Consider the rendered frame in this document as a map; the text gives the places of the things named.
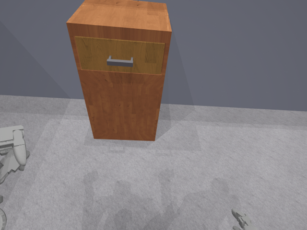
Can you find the robot left hand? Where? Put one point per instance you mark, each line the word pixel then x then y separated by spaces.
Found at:
pixel 13 146

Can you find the robot right hand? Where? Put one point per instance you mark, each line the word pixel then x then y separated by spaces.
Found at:
pixel 243 219

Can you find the cabinet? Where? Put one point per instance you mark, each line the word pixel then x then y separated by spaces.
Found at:
pixel 122 105

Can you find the drawer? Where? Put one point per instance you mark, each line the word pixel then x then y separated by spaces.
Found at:
pixel 94 52

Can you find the handle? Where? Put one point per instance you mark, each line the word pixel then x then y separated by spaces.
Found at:
pixel 117 62

